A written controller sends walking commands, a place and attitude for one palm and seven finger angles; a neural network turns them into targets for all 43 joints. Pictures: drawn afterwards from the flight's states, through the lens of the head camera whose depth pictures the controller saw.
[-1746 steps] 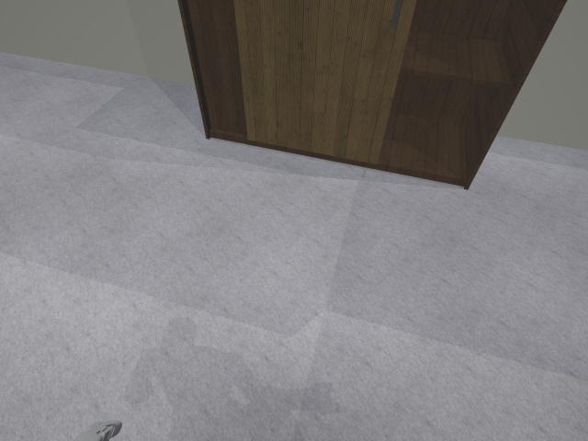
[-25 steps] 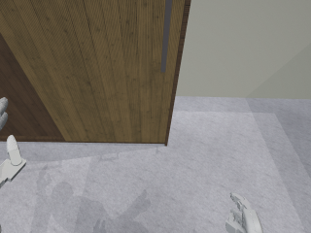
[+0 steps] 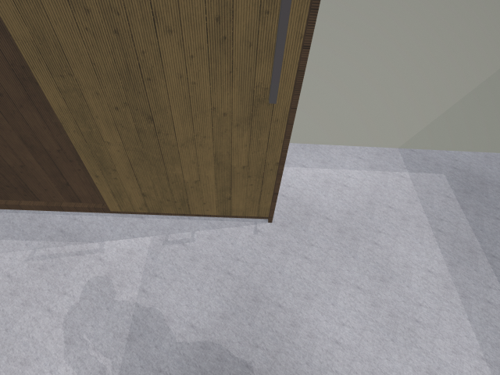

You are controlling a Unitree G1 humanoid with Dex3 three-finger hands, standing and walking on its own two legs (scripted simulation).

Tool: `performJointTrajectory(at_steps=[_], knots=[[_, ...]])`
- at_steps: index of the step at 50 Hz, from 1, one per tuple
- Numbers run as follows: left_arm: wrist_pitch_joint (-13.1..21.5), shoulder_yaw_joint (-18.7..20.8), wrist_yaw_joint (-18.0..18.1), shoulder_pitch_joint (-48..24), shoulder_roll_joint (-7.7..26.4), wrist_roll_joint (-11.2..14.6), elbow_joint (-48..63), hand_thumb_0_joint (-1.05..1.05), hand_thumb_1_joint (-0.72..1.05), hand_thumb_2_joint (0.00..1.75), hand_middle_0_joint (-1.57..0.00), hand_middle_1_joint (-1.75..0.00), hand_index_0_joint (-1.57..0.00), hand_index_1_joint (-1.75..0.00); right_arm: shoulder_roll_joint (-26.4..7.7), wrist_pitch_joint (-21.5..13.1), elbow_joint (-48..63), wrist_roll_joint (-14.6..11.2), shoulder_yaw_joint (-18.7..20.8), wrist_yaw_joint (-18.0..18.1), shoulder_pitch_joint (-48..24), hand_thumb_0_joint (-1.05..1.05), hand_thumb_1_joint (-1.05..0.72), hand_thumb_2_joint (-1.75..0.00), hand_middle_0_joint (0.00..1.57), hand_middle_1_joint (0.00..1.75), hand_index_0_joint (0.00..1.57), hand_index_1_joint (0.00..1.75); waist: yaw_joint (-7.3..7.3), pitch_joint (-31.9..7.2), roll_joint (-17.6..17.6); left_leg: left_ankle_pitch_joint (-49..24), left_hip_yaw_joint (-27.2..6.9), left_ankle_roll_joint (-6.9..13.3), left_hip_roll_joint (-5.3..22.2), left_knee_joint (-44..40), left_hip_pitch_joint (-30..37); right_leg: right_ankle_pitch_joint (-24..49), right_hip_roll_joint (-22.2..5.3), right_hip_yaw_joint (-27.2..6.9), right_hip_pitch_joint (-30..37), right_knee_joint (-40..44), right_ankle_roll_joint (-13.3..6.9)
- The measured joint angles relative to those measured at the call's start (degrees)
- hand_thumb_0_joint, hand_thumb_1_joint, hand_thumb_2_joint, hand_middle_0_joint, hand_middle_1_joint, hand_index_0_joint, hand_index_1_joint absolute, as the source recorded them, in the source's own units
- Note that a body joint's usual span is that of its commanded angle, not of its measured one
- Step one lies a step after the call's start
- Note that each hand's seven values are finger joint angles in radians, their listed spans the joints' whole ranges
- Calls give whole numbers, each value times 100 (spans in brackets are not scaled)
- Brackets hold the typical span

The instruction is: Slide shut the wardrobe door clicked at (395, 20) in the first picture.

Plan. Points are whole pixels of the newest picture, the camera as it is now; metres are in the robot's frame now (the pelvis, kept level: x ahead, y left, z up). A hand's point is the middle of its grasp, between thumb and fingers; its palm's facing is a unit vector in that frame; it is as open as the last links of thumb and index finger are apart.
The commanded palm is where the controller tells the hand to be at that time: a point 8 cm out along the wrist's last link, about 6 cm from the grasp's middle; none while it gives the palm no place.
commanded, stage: let the arm hang, fingers relaxed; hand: left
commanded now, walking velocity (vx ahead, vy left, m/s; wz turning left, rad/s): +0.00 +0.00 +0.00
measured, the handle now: (280, 38) +0.80 -0.01 +0.13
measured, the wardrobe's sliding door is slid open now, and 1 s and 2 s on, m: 0.00 0.00 0.00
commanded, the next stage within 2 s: look to check the result in 0.64 s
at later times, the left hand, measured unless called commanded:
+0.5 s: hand out of the picture +0.12 +0.25 -0.14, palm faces -0.05 -0.94 -0.33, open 7.4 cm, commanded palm none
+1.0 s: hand out of the picture +0.11 +0.24 -0.15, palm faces -0.04 -0.95 -0.32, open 7.4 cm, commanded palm none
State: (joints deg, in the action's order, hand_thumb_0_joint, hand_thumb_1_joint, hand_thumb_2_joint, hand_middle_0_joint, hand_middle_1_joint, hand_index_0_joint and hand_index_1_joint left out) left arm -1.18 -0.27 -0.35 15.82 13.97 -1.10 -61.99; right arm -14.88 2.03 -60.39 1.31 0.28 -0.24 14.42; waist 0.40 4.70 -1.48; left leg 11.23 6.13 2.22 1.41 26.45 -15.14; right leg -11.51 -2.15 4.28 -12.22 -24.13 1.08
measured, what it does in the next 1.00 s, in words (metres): stands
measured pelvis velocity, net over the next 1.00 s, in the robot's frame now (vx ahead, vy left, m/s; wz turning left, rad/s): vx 0.04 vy -0.01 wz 0.00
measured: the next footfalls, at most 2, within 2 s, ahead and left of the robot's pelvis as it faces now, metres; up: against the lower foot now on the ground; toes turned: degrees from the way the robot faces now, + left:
none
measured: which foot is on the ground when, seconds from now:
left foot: down 0.00-1.00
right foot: down 0.00-1.00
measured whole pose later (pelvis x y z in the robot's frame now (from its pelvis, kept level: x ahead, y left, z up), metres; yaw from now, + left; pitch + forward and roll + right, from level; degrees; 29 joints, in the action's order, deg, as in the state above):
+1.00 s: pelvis +0.04 -0.01 +0.01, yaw +0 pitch +0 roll +0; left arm 1.2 0.0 -0.3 6.3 19.1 -0.9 -65.5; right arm -19.3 -0.2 -64.7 0.7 0.0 -0.3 5.3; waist -0.2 3.1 -0.1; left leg 9.7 6.3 1.3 0.4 16.5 -6.7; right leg -11.0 -2.3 4.3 -4.6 -15.9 1.1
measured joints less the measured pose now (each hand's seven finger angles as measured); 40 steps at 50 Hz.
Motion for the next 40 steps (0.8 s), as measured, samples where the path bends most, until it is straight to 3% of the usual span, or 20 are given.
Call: performJointTrajectory(at_steps=[15, 27, 40], knots=[[146, 106, 30, -726, 471, -9, -339, 0, 91, 89, -20, -30, -20, -30, -159, -137, -351, -30, 79, -9, -439, 1, -91, -90, 20, 30, 20, 30, -41, -141, 275, -203, 107, 85, -150, -482, 340, 145, -117, -96, 229, 300, 92], [262, 23, -21, -1268, 470, -15, -126, 0, 90, 89, -20, -30, -20, -30, -429, -260, -293, -31, 30, -56, -983, 1, -91, -90, 20, 30, 20, 30, -96, -315, 192, -269, 105, 57, -194, -802, 576, 153, -136, -90, 420, 519, 106], [256, 8, -32, -1090, 486, 7, -245, 0, 90, 89, -20, -30, -20, -30, -499, -252, -385, -47, -13, -32, -981, 1, -91, -90, 20, 30, 20, 30, -92, -215, 106, -215, 50, -32, -139, -952, 743, 114, -64, -33, 635, 746, 47]])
